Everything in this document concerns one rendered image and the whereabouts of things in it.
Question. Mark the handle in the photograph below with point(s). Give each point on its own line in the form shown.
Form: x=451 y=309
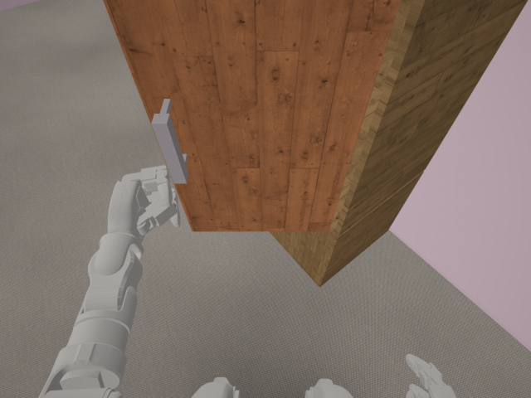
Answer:
x=168 y=142

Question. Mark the robot left hand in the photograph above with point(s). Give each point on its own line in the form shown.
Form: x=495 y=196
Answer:
x=132 y=212

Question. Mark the left robot thigh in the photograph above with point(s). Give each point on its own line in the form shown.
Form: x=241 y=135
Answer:
x=217 y=389

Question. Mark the cupboard door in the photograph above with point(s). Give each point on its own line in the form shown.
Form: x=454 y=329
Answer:
x=268 y=99

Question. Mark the robot left forearm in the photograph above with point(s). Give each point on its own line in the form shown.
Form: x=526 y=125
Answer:
x=94 y=356

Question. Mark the robot right hand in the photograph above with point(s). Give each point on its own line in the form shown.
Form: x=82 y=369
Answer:
x=430 y=378

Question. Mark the left robot shin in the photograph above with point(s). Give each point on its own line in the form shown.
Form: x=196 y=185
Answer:
x=222 y=379

